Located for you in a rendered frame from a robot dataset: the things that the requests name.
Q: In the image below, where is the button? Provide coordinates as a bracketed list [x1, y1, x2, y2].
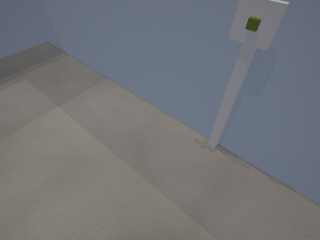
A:
[245, 16, 261, 32]

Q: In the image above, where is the panel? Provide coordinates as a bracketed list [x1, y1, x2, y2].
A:
[208, 0, 290, 148]

